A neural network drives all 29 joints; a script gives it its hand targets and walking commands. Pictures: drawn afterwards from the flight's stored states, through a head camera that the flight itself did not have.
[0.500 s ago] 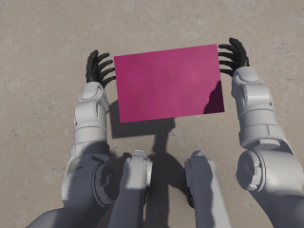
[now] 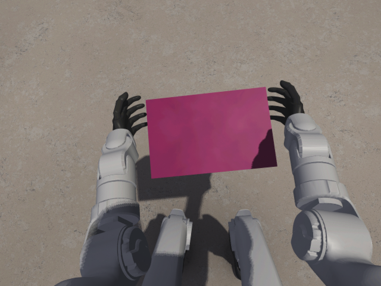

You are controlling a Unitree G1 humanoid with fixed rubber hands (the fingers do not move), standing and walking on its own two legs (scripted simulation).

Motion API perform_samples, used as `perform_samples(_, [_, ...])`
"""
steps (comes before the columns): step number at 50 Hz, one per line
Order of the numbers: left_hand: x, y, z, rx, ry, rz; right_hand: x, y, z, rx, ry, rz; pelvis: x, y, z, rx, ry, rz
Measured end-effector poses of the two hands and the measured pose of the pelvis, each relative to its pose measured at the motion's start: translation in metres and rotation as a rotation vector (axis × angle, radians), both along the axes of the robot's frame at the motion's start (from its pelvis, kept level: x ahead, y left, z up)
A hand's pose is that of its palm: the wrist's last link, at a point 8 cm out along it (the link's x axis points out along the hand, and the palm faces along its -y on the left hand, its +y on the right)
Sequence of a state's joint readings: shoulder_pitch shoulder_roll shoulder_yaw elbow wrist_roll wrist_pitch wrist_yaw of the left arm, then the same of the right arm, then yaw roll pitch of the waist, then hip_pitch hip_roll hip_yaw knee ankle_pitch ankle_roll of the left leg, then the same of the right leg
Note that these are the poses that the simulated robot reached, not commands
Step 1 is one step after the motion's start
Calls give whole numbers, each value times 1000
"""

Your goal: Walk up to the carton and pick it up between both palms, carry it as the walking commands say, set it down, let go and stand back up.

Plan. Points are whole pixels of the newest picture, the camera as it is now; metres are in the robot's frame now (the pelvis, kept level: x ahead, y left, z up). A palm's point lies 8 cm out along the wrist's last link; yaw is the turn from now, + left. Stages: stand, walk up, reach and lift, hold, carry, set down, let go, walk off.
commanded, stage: reach and lift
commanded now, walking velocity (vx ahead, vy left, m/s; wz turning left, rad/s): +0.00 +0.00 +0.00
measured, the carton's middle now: (208, 137) +0.44 +0.00 -0.14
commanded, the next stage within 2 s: none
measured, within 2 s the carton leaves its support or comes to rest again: neither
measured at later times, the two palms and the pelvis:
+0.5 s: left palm (106, 126) +0.41 +0.19 +0.03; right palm (307, 110) +0.44 -0.17 +0.02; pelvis +0.02 +0.00 +0.07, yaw +0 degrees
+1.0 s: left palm (79, 122) +0.39 +0.19 +0.10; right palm (329, 103) +0.41 -0.17 +0.09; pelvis +0.04 +0.00 +0.14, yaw +0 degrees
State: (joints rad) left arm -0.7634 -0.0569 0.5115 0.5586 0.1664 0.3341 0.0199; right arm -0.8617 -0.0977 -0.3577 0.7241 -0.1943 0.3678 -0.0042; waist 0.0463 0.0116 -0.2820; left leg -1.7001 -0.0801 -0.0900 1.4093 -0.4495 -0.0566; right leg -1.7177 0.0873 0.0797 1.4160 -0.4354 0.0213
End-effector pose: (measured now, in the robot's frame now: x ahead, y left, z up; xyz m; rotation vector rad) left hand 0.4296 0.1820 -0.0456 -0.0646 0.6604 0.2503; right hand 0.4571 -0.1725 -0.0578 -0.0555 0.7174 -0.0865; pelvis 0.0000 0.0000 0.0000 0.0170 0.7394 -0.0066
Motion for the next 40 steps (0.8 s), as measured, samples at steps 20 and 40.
perform_samples(20, [-15, 2, 59, 4, 10, -8, -15, 2, 61, 8, 5, -8, 20, 0, 56, -3, -84, 1])
perform_samples(40, [-33, 6, 119, 16, 27, -19, -35, 5, 120, 26, 12, -5, 36, 1, 112, -5, -201, 0])
